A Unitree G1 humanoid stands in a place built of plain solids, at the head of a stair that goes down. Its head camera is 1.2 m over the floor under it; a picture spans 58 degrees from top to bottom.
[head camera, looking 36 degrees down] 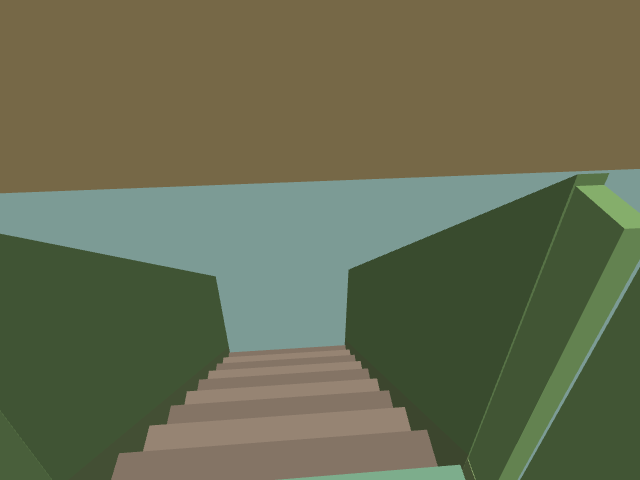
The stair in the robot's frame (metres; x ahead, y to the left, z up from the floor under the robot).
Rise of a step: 0.20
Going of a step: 0.22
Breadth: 1.04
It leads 5 degrees to the left of straight ahead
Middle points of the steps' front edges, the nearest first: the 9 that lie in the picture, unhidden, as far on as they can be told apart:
0.78 0.15 -0.20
1.00 0.16 -0.41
1.22 0.18 -0.61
1.44 0.20 -0.82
1.67 0.22 -1.02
1.89 0.23 -1.23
2.11 0.25 -1.43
2.33 0.27 -1.64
2.55 0.29 -1.84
